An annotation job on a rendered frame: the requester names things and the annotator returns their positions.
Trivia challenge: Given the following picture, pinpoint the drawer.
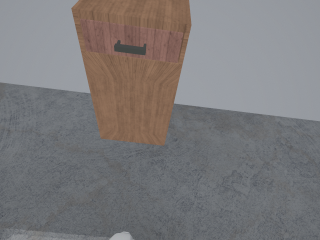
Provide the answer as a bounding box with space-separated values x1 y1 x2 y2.
80 18 184 63

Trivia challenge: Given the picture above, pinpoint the handle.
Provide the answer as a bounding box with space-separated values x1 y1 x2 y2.
114 40 147 56

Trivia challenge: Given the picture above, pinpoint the cabinet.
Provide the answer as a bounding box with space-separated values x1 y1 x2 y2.
71 0 192 146

